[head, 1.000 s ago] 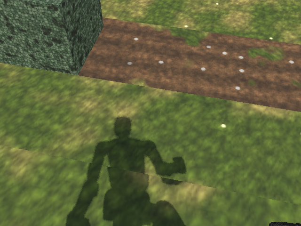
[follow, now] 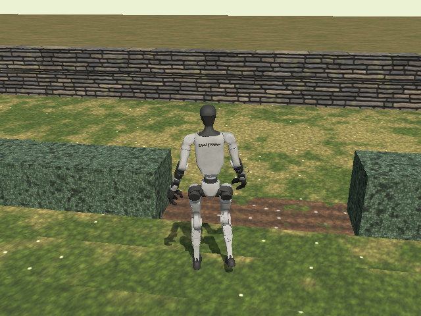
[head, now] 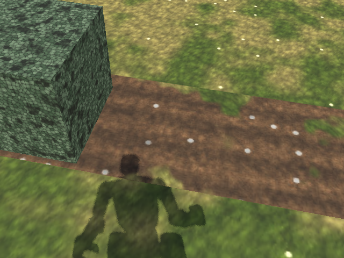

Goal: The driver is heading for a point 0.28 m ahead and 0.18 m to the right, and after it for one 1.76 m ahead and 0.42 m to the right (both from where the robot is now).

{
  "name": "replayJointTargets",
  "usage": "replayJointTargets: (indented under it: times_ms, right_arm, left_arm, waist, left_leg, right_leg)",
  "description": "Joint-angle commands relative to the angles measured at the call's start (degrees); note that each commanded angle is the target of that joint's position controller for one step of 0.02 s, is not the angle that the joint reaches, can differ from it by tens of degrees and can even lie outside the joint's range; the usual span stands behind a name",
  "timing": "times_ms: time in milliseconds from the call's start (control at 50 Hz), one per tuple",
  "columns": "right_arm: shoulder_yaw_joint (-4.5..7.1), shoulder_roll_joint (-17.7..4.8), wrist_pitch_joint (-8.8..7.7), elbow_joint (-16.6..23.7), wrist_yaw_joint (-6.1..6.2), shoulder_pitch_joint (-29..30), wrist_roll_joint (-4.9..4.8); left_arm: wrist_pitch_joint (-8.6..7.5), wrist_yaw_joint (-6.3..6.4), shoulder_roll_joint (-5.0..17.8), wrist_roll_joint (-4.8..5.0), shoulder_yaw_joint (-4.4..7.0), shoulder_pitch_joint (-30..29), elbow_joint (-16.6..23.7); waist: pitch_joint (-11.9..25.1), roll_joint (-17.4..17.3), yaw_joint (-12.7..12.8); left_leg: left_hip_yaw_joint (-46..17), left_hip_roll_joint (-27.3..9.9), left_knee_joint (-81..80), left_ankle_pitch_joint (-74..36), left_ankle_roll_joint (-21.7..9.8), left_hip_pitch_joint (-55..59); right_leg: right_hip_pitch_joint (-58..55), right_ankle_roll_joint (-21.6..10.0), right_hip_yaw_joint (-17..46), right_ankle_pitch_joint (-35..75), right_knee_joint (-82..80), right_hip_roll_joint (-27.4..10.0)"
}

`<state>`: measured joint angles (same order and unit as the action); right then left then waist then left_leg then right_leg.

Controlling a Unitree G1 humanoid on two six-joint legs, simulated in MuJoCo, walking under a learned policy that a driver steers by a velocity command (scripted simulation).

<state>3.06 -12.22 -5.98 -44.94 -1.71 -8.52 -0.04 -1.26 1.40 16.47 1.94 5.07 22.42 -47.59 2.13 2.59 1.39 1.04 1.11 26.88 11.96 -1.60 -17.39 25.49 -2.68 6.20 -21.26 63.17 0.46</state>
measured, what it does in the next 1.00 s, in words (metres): goes down, turning right: right foot 0.17 m lower, then left foot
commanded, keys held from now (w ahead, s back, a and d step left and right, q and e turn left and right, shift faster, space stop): w+e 0.24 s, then e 0.42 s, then no key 0.34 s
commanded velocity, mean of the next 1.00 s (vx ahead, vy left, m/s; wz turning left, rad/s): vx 0.23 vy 0.00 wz -0.48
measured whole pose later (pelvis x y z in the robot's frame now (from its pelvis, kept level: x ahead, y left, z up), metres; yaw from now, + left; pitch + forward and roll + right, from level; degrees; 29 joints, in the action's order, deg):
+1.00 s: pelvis +0.41 -0.08 -0.18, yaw -31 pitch +1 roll +0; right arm 2.6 -11.3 -0.2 -38.2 0.2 -9.9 2.1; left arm 1.7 0.9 13.4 -0.4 2.5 12.5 -44.7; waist 1.4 1.4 1.0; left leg -1.9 -0.2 34.2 13.2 0.9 -22.1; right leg 17.3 0.3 7.5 -18.7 35.6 3.5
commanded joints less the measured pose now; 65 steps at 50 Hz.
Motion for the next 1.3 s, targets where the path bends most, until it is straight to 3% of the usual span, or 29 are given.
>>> replayJointTargets:
  times_ms: [20, 120, 200, 260, 360, 400, 440, 460, 480, 500, 520, 540, 560, 580, 600, 620, 640, 660, 700, 760, 860, 880, 900, 920, 940, 960, 1020, 1140, 1300]
  right_arm:
    - [1.69, -5.47, -0.40, 0.95, -0.25, -3.32, -0.61]
    - [3.01, -9.08, -1.26, -1.93, 0.87, -7.79, 1.09]
    - [2.48, -8.15, -1.70, -3.74, 2.74, -12.72, 0.21]
    - [2.16, -8.38, -0.75, -3.84, 5.03, -14.45, 0.05]
    - [1.90, -8.95, 1.92, -2.25, 5.75, -18.45, -0.56]
    - [1.58, -7.95, 3.25, -2.36, 5.92, -19.11, -1.25]
    - [1.64, -9.77, 3.57, -1.02, 5.85, -18.78, -1.16]
    - [1.80, -10.60, 3.53, -0.98, 5.43, -18.10, -1.47]
    - [2.00, -11.16, 2.89, -2.12, 4.61, -15.15, -2.35]
    - [1.51, -7.28, 2.40, -2.22, 4.50, -18.58, -1.67]
    - [-0.12, -5.14, 1.08, 0.80, 3.09, -25.22, -1.17]
    - [-0.09, -8.67, 0.33, 4.24, 2.60, -20.30, -1.14]
    - [0.03, -10.85, 0.39, 7.07, 2.84, -15.43, -1.10]
    - [-0.52, -8.69, 0.78, 8.29, 3.52, -13.04, -2.28]
    - [0.84, -12.23, 2.21, 5.83, 4.65, -14.24, -2.12]
    - [1.53, -13.11, 4.09, 4.66, 5.63, -14.30, -1.15]
    - [1.54, -11.08, 4.96, 4.91, 6.25, -13.75, 0.22]
    - [1.42, -9.68, 5.01, 6.15, 6.69, -11.76, 1.39]
    - [1.03, -7.35, 4.39, 7.33, 6.47, -7.40, 1.36]
    - [0.34, -4.90, 4.32, 8.28, 4.78, -4.44, 0.26]
    - [1.46, -5.65, 5.74, 9.70, 3.54, -3.10, 1.09]
    - [1.56, -6.16, 5.39, 9.88, 3.21, -3.61, 1.84]
    - [2.40, -10.15, 5.11, 10.73, 3.11, -4.31, 2.58]
    - [2.39, -9.96, 5.19, 10.52, 2.69, -3.53, 3.30]
    - [1.45, -6.79, 5.04, 10.22, 2.15, -2.28, 3.31]
    - [0.89, -4.90, 4.99, 10.76, 1.73, 0.92, 2.65]
    - [1.34, -6.52, 5.07, 10.89, 1.53, 0.99, 1.54]
    - [1.56, -5.29, 4.66, 11.72, 1.84, -1.46, 0.90]
    - [1.97, -4.49, 5.58, 11.24, 1.61, -2.82, 0.58]
  left_arm:
    - [0.57, -0.63, 4.45, -0.09, 1.83, -0.22, 5.08]
    - [0.96, -2.20, 2.53, -1.25, 1.40, -3.09, 7.19]
    - [-0.71, -2.77, 3.68, -0.10, 1.93, -12.55, 9.39]
    - [-1.67, -4.48, 1.15, -1.63, 0.67, -19.92, 11.73]
    - [-0.19, -8.38, 0.27, -0.74, -0.06, -26.45, 14.25]
    - [0.11, -8.57, -0.39, -0.43, -0.51, -27.02, 12.71]
    - [0.36, -8.22, 1.89, -1.27, 0.51, -17.25, 8.05]
    - [0.58, -7.25, 4.29, -1.68, 1.76, -8.62, 4.27]
    - [0.93, -5.78, 6.81, -2.27, 3.26, 0.17, 1.09]
    - [0.59, -4.61, 11.90, -3.24, 3.44, 4.55, -1.46]
    - [-0.79, -4.36, 17.22, -5.07, 2.86, 3.97, 0.88]
    - [-0.38, -4.18, 15.18, -2.87, 2.74, 1.31, 2.44]
    - [0.58, -3.56, 11.46, -1.94, 1.80, -3.27, 5.49]
    - [1.38, -2.94, 13.25, -1.55, 1.86, -7.71, 5.24]
    - [1.24, -2.62, 9.27, -1.46, 0.32, -12.83, 8.34]
    - [0.82, -2.64, 8.22, -2.25, -0.22, -16.70, 9.10]
    - [0.46, -2.29, 8.93, -2.22, 0.01, -15.93, 8.19]
    - [0.32, -1.76, 9.54, -2.17, 0.41, -14.99, 7.63]
    - [0.77, 0.09, 8.33, -1.97, 0.27, -13.86, 7.47]
    - [2.03, 1.53, 6.22, -1.53, -0.25, -12.90, 7.32]
    - [1.94, -0.07, 2.34, -2.10, -1.54, -13.61, 7.60]
    - [1.78, -0.40, 0.52, -2.20, -1.96, -10.12, 6.60]
    - [1.49, -0.54, -0.26, -3.06, -2.07, -3.81, 5.65]
    - [1.50, -0.45, 0.12, -1.84, -1.77, 0.17, 4.58]
    - [1.89, -0.34, 1.69, -1.58, -1.42, -1.25, 4.53]
    - [2.53, -0.25, 2.29, -1.90, -1.07, -3.44, 4.46]
    - [4.10, -0.86, 1.33, -2.83, -1.12, -5.69, 3.64]
    - [2.09, -0.83, 0.88, -2.40, -0.97, -5.78, 0.97]
    - [2.07, -0.60, 0.46, -1.81, -1.01, -4.82, -2.32]
  waist:
    - [-2.45, -8.98, -1.64]
    - [-0.27, -3.40, -1.82]
    - [-5.36, -6.85, -3.84]
    - [-7.68, -5.56, -5.38]
    - [-9.11, -6.06, -9.03]
    - [-8.73, -4.77, -8.94]
    - [-4.02, -5.69, -5.38]
    - [0.04, -6.02, -1.37]
    - [3.96, -2.31, 6.13]
    - [3.13, 8.99, 6.43]
    - [17.69, 13.48, 2.26]
    - [25.32, 9.90, 4.80]
    - [25.56, 0.26, 3.54]
    - [23.49, -1.37, -0.89]
    - [19.04, -9.35, -2.94]
    - [12.90, -6.95, -5.05]
    - [6.09, -5.78, -5.69]
    - [4.29, -2.67, -5.35]
    - [7.71, 0.40, -3.87]
    - [10.68, 3.27, -2.51]
    - [2.66, 5.31, -4.11]
    - [1.65, 3.65, -3.64]
    - [2.76, -3.51, -0.48]
    - [4.57, -13.79, 1.80]
    - [4.32, -16.05, 1.70]
    - [2.34, -13.57, 2.26]
    - [-2.19, -9.24, 0.64]
    - [-0.09, -4.31, -1.46]
    - [-0.52, -2.45, -1.64]
  left_leg:
    - [-16.08, -15.96, -14.91, -4.59, -9.38, 13.47]
    - [-7.33, -17.45, -11.59, -21.60, -11.61, 14.68]
    - [-3.29, -16.58, -10.14, -13.57, -7.02, 18.74]
    - [4.43, -13.87, -6.16, -6.21, -5.71, 9.13]
    - [7.14, -16.18, 8.85, -7.72, -2.46, 13.17]
    - [9.12, -16.86, 16.76, -7.70, -0.88, 12.54]
    - [9.69, -15.90, 30.49, -12.16, 0.70, 11.70]
    - [9.24, -15.14, 42.17, -14.54, 1.40, 9.49]
    - [11.25, -10.99, 58.92, -10.60, 4.04, 1.71]
    - [10.57, -2.96, 85.41, 39.79, 7.55, -19.72]
    - [-2.06, -3.19, 98.32, 47.09, 9.05, -36.97]
    - [-6.62, -5.33, 94.14, 41.32, 10.20, -40.00]
    - [-8.34, -7.88, 86.81, 33.35, 7.71, -41.59]
    - [-8.17, -8.11, 84.82, 26.47, 7.35, -41.67]
    - [-9.89, -8.59, 72.44, 14.19, 6.53, -35.54]
    - [-9.87, -8.60, 68.41, 12.46, 6.60, -28.02]
    - [-8.24, -7.57, 57.66, 9.63, 8.15, -23.57]
    - [-7.16, -6.59, 46.89, 7.16, 8.60, -21.34]
    - [-6.32, -4.59, 33.70, 0.32, 9.24, -16.15]
    - [-6.39, -3.26, 23.10, -8.01, 9.15, -9.82]
    - [-4.86, -2.20, 7.56, -6.14, 4.74, 2.84]
    - [-6.24, -4.40, 1.73, -13.76, 3.15, 7.34]
    - [-11.97, -11.29, 2.64, -26.84, -0.06, 13.30]
    - [-18.42, -16.58, -0.42, -26.26, -6.61, 11.60]
    - [-23.45, -18.18, -4.87, -16.27, -9.75, 6.08]
    - [-21.11, -14.92, -5.26, -8.22, -7.47, 2.18]
    - [-11.29, -7.10, -4.58, 9.03, -0.13, -2.73]
    - [-8.05, -5.50, 0.88, -6.00, -0.43, 6.63]
    - [-6.45, -4.19, 2.02, -11.11, -0.92, 8.35]
  right_leg:
    - [17.88, -0.49, 4.44, 6.16, 2.19, -6.92]
    - [20.92, 1.23, 3.33, 16.69, 2.29, -7.20]
    - [28.21, 0.02, 5.25, 27.58, -8.88, -6.09]
    - [17.43, 0.35, -1.34, 46.21, -21.89, -3.64]
    - [15.59, 0.28, -5.23, 48.02, -31.87, -2.34]
    - [10.62, 0.38, -6.17, 50.07, -36.68, -2.90]
    - [-1.05, 0.23, -6.97, 52.55, -40.67, -1.88]
    - [-11.39, -0.28, -8.09, 53.88, -42.44, -1.04]
    - [-28.32, -3.70, -8.49, 62.46, -49.68, -1.56]
    - [-45.03, -8.85, 0.24, 86.44, -43.03, -8.75]
    - [-66.13, -18.63, 12.55, 113.28, -18.33, -20.80]
    - [-65.10, -23.13, 16.45, 108.05, -21.02, -22.69]
    - [-58.94, -22.63, 17.98, 81.38, -27.06, -22.25]
    - [-47.84, -23.60, 26.57, 57.05, -32.33, -24.05]
    - [-32.16, -21.61, 26.39, 45.46, -37.05, -24.46]
    - [-17.96, -20.74, 25.84, 48.93, -37.73, -23.32]
    - [-7.35, -18.62, 18.99, 48.05, -39.92, -17.83]
    - [-5.15, -16.59, 15.30, 48.49, -39.10, -13.12]
    - [-6.49, -13.40, 10.34, 53.65, -36.88, -8.61]
    - [-8.02, -10.89, 9.13, 47.23, -35.89, -7.98]
    - [0.03, -7.85, 13.17, 19.16, -36.68, -6.29]
    - [1.11, -4.95, 13.02, 13.06, -35.58, -4.03]
    - [4.06, -1.37, 10.14, 1.82, -30.39, 1.00]
    - [2.56, 1.71, 4.22, -7.22, -24.67, 4.19]
    - [-1.32, 3.36, 2.64, -6.41, -24.38, 1.74]
    - [-5.45, 3.85, 2.30, -1.11, -27.62, 0.06]
    - [-9.10, 2.55, 2.62, 2.09, -33.81, 0.20]
    - [-7.03, 2.34, 3.15, 6.19, -35.71, -0.64]
    - [-8.94, 2.78, 3.18, 11.14, -35.84, -0.95]
Velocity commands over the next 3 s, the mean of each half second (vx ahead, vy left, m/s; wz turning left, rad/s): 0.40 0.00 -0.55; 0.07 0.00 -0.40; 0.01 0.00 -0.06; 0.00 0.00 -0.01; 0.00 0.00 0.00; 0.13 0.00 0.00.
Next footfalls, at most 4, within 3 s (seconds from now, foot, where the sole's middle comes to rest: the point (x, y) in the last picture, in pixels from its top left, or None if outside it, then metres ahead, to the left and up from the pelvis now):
0.50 right None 0.38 -0.20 -0.95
0.88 left None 0.55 -0.01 -0.95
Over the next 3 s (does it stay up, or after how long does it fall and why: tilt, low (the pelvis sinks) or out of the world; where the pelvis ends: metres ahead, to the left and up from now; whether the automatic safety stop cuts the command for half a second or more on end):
stays up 0.47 -0.12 -0.18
